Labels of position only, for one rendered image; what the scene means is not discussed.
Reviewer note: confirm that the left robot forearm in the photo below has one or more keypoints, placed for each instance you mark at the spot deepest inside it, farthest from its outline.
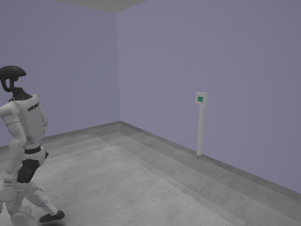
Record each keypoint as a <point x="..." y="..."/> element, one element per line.
<point x="15" y="155"/>

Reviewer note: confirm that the robot left upper arm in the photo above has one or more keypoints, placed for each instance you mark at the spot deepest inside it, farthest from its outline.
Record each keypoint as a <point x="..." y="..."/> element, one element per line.
<point x="9" y="113"/>

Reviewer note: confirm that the robot left hand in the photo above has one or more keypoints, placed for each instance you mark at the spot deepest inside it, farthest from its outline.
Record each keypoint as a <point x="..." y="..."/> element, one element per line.
<point x="8" y="194"/>

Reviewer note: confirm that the panel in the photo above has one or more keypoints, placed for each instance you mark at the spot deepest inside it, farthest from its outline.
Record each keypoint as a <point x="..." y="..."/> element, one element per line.
<point x="201" y="119"/>

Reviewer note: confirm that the robot left shin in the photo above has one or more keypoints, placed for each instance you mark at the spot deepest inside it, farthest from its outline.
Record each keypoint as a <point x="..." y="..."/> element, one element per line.
<point x="21" y="219"/>

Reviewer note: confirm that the robot right foot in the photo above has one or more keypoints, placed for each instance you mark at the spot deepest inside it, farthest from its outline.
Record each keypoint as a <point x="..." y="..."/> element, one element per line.
<point x="47" y="218"/>

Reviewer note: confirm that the right robot forearm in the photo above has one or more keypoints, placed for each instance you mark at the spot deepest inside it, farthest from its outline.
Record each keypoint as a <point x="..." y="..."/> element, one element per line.
<point x="44" y="129"/>

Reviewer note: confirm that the robot right upper arm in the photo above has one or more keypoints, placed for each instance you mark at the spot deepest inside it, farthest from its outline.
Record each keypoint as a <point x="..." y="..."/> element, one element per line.
<point x="42" y="114"/>

